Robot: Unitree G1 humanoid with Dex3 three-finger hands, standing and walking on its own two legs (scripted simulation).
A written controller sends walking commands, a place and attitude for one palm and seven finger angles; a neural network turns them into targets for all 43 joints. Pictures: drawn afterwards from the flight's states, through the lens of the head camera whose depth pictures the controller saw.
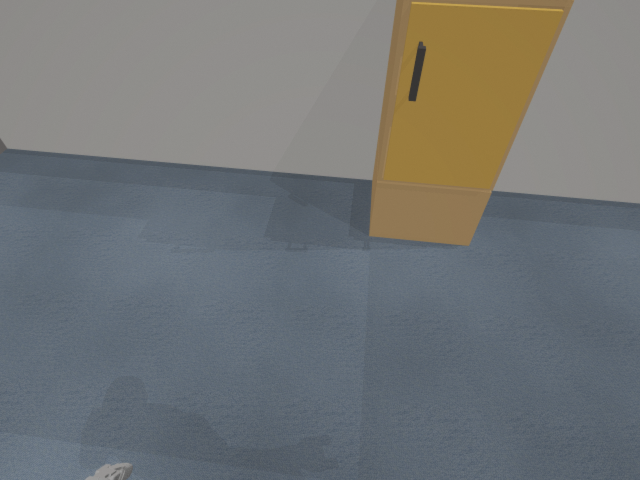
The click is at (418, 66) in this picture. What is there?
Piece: cupboard door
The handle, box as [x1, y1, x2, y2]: [409, 42, 425, 100]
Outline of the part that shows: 422,42 419,42 409,92 409,100 415,100 425,51 425,46 422,45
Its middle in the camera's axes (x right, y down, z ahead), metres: +0.28 -0.49 +1.14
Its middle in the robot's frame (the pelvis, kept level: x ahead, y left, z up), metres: +1.19 -0.22 -0.01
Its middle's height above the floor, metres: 0.76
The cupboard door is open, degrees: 0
